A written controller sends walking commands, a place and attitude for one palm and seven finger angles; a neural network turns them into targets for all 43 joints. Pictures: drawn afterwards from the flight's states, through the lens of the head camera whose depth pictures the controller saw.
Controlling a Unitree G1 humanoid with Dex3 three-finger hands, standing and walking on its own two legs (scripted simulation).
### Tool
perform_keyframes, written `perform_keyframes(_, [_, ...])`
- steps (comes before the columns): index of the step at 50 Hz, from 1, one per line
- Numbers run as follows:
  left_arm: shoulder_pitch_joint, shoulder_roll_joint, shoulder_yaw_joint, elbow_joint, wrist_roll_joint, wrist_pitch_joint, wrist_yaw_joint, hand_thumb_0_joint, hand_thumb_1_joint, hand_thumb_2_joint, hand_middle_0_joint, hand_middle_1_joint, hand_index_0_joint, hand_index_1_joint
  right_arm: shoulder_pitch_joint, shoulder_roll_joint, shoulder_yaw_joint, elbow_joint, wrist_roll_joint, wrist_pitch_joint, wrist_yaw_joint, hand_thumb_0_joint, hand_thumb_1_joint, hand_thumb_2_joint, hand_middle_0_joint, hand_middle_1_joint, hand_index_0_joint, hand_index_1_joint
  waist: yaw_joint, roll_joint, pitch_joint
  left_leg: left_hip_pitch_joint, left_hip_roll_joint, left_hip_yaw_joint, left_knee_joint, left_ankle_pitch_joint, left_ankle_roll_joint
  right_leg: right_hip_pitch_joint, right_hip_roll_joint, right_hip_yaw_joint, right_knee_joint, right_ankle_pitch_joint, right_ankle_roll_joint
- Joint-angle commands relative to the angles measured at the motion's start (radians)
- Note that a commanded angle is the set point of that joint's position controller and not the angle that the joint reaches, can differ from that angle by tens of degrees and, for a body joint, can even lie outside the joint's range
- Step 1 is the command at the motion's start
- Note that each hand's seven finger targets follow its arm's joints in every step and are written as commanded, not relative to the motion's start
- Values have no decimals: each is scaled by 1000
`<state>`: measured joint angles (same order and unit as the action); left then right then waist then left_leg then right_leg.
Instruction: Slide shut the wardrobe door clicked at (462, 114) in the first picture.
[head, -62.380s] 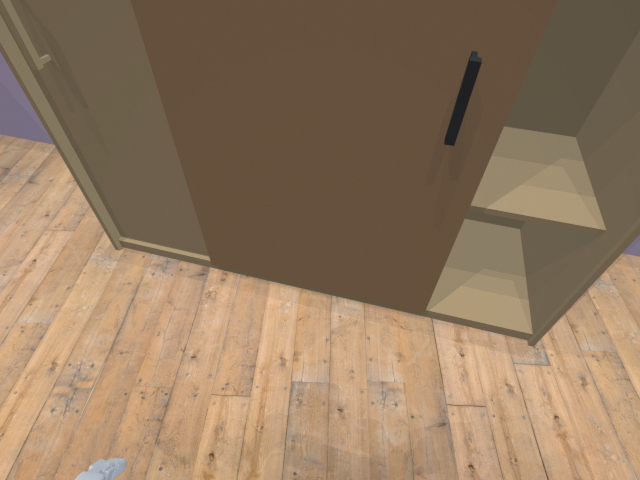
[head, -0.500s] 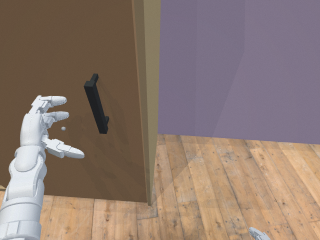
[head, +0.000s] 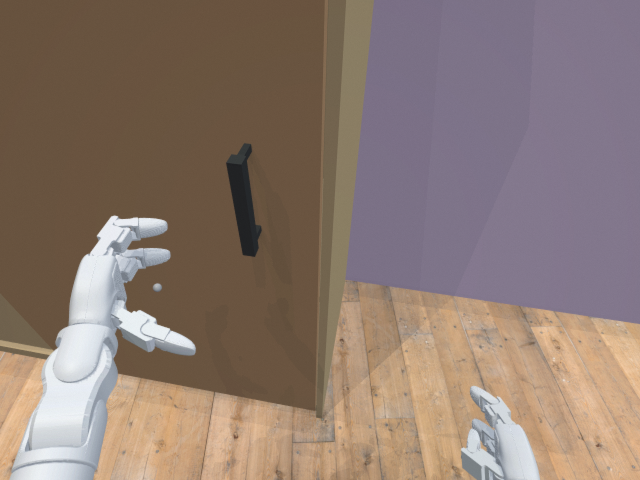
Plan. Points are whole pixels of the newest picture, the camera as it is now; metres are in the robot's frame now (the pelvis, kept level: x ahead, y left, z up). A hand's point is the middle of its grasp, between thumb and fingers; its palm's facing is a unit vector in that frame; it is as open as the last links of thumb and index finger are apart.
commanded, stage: slip the hand off the handle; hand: left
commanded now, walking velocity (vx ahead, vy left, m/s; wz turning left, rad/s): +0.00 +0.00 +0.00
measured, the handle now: (248, 202) +0.46 +0.16 +0.11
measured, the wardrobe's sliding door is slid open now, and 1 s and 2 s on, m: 0.00 0.00 0.00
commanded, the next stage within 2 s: draw the hand back to the body in 0.06 s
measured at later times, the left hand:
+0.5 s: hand (149, 288) +0.27 +0.22 +0.14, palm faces +0.02 -1.00 -0.06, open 14.7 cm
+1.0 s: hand (120, 298) +0.25 +0.24 +0.15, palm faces +0.39 -0.87 -0.29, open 12.6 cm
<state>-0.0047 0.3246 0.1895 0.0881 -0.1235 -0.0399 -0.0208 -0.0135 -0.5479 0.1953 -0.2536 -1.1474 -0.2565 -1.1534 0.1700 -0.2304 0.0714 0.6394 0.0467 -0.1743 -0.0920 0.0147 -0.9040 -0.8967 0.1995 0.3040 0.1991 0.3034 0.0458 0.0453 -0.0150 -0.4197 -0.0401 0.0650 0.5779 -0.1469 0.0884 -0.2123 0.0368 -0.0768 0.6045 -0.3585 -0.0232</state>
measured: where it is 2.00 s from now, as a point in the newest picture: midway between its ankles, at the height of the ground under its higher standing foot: outside the picture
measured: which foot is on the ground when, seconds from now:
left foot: down 0.00-1.00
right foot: down 0.00-1.00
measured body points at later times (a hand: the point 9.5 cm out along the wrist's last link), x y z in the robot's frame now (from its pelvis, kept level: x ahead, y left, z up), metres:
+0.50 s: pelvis +0.00 -0.01 +0.00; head -0.04 -0.01 +0.45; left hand +0.26 +0.28 +0.14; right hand +0.16 -0.25 -0.06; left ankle +0.12 +0.04 -0.72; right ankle -0.02 -0.11 -0.72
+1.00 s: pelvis +0.03 -0.01 +0.01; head +0.00 -0.02 +0.46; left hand +0.22 +0.29 +0.17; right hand +0.21 -0.23 -0.06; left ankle +0.12 +0.04 -0.72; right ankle -0.02 -0.11 -0.72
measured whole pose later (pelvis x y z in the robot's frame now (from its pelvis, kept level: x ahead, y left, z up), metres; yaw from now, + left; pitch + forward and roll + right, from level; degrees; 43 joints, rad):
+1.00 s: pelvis +0.03 -0.01 +0.01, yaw -2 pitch -5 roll -2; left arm 0.35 0.33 0.27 -0.26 -0.11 -0.08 0.10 -0.01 -0.09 0.42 -0.24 -0.88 -0.24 -0.89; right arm 0.20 -0.23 0.06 0.66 0.02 -0.18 -0.07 0.02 -0.90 -0.90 0.20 0.30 0.20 0.30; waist 0.08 0.06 0.03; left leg -0.26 -0.05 0.04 0.48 -0.14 0.08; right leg -0.04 0.06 -0.03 0.45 -0.32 -0.03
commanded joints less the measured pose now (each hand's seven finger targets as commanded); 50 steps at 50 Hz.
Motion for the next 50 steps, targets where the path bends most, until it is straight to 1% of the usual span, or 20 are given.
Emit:
perform_keyframes(1, [-321, 208, 81, -219, 0, -61, 11, 0, -550, 200, -250, -1150, -250, -1150, -88, -141, -52, -126, -4, -55, -21, 0, -900, -900, 200, 300, 200, 300, -30, 19, -143, 310, 94, -224, -164, -383, -64, -246, -8, 48, -123, -32, -3])
perform_keyframes(3, [-358, 175, 46, -239, -1, -62, 8, 0, -550, 200, -250, -1150, -250, -1150, -97, -136, -49, -132, -3, -64, -21, 0, -900, -900, 200, 300, 200, 300, -38, 40, -159, 325, 89, -221, -154, -360, -63, -251, -11, 47, -117, -20, -5])
perform_keyframes(9, [-346, 209, 81, -160, -2, -44, 10, 0, -550, 200, -250, -1150, -250, -1150, -91, -142, -50, -123, -3, -69, -24, 0, -900, -900, 200, 300, 200, 300, -26, 21, -135, 275, 81, -203, -148, -387, -62, -243, -13, 51, -124, -60, -4])
perform_keyframes(10, [-398, 157, 57, -144, -151, -57, -122, 0, -550, 200, -250, -1150, -250, -1150, -80, -153, -38, -115, 15, -91, -33, 0, -900, -900, 200, 300, 200, 300, -70, -36, -181, 307, 79, -196, -139, -316, -61, -179, -19, 64, -164, -35, -3])
perform_keyframes(11, [-393, 238, 119, -152, -177, -67, -194, 0, -550, 200, -250, -1150, -250, -1150, -83, -153, -37, -116, 18, -106, -43, 0, -900, -900, 200, 300, 200, 300, -34, -12, -211, 315, 79, -182, -126, -275, -59, -144, -21, 71, -169, -18, -7])
perform_keyframes(12, [-370, 287, 163, -133, -203, -70, -254, 0, -550, 200, -250, -1150, -250, -1150, -90, -156, -31, -126, 21, -126, -52, 0, -900, -900, 200, 300, 200, 300, -27, 11, -216, 323, 68, -164, -115, -196, -53, -134, -22, 73, -177, 20, -14])
perform_keyframes(14, [-343, 319, 185, -123, -209, -66, -316, 0, -550, 200, -250, -1150, -250, -1150, -101, -144, -23, -141, 24, -151, -50, 0, -900, -900, 200, 300, 200, 300, -5, 28, -163, 311, 65, -159, -127, -202, -54, -169, -21, 69, -188, -8, -10])
perform_keyframes(17, [-227, 305, 228, -113, -214, -30, -296, 0, -550, 200, -250, -1150, -250, -1150, -97, -146, -32, -162, 26, -164, -30, 0, -900, -900, 200, 300, 200, 300, 12, 51, -67, 249, 71, -183, -169, -333, -60, -211, -20, 63, -182, -91, -9])
perform_keyframes(19, [-189, 291, 234, -189, -222, -17, -282, 0, -550, 200, -250, -1150, -250, -1150, -97, -144, -36, -179, 29, -176, -19, 0, -900, -900, 200, 300, 200, 300, 15, 71, -109, 269, 72, -190, -164, -335, -59, -197, -17, 56, -163, -68, -9])
perform_keyframes(21, [-136, 264, 218, -245, -227, -6, -281, 0, -550, 200, -250, -1150, -250, -1150, -81, -142, -39, -186, 29, -191, -14, 0, -900, -900, 200, 300, 200, 300, 9, 37, -143, 284, 76, -188, -149, -299, -55, -180, -14, 54, -160, -35, -7])
perform_keyframes(22, [-134, 254, 208, -264, -233, -2, -284, 0, -550, 200, -250, -1150, -250, -1150, -83, -148, -41, -187, 32, -199, -15, 0, -900, -900, 200, 300, 200, 300, -4, 11, -135, 281, 75, -185, -139, -284, -50, -193, -13, 57, -167, -33, -1])
perform_keyframes(29, [-102, 275, 213, -397, -232, 16, -283, 0, -550, 200, -250, -1150, -250, -1150, -83, -158, -46, -165, 29, -224, -23, 0, -900, -900, 200, 300, 200, 300, -14, 51, -99, 299, 79, -205, -136, -313, -49, -233, -10, 56, -158, -50, 5])
perform_keyframes(31, [-90, 295, 231, -429, -226, 20, -277, 0, -477, 235, -247, -1107, -247, -1107, -83, -157, -41, -157, 27, -223, -28, 0, -900, -900, 200, 300, 200, 300, -8, 82, -103, 309, 79, -201, -132, -298, -50, -221, -10, 58, -160, -34, 4])
perform_keyframes(34, [-64, 285, 235, -434, -238, 30, -285, 0, -369, 287, -244, -1044, -244, -1044, -97, -155, -38, -156, 26, -223, -31, 0, -900, -900, 200, 300, 200, 300, -6, 64, -97, 316, 80, -210, -139, -284, -51, -215, -8, 52, -162, -28, 2])
perform_keyframes(35, [-63, 311, 237, -525, -87, -33, -106, 0, -332, 305, -242, -1023, -242, -1023, -116, -139, -48, -148, -10, -191, -13, 0, -900, -900, 200, 300, 200, 300, 20, 81, 2, 292, 83, -231, -154, -356, -59, -241, -26, 111, -226, -57, -12])
perform_keyframes(36, [32, 239, 197, -493, -67, -47, -30, 0, -296, 322, -241, -1001, -241, -1001, -102, -139, -48, -138, -15, -174, -7, 0, -900, -900, 200, 300, 200, 300, 7, 52, 37, 273, 92, -234, -168, -406, -65, -243, -39, 105, -229, -70, -16])
perform_keyframes(38, [124, 198, 171, -508, -29, -64, 49, 0, -224, 357, -239, -959, -239, -959, -91, -135, -56, -147, -17, -135, 2, 0, -900, -900, 200, 300, 200, 300, 0, 16, -17, 305, 95, -217, -168, -344, -62, -172, -46, 104, -231, -24, -18])
perform_keyframes(41, [180, 216, 185, -546, 1, -87, 102, 0, -115, 410, -235, -895, -235, -895, -84, -138, -64, -149, -21, -96, 10, 0, -900, -900, 200, 300, 200, 300, 7, 36, -92, 370, 99, -183, -165, -189, -59, -101, -46, 101, -235, 76, -20])
perform_keyframes(46, [136, 233, 185, -575, 21, -112, 137, 0, 66, 497, -229, -789, -229, -789, -113, -132, -63, -150, -22, -59, 4, 0, -900, -900, 200, 300, 200, 300, 3, 45, -4, 378, 101, -189, -227, -286, -60, -101, -44, 107, -284, 6, -13])
perform_keyframes(50, [182, 220, 187, -613, 26, -124, 146, 0, 211, 567, -224, -704, -224, -704, -113, -127, -64, -154, -27, -53, 8, 0, -900, -900, 200, 300, 200, 300, 13, 47, -54, 432, 106, -195, -246, -187, -64, -50, -39, 98, -277, 83, -19])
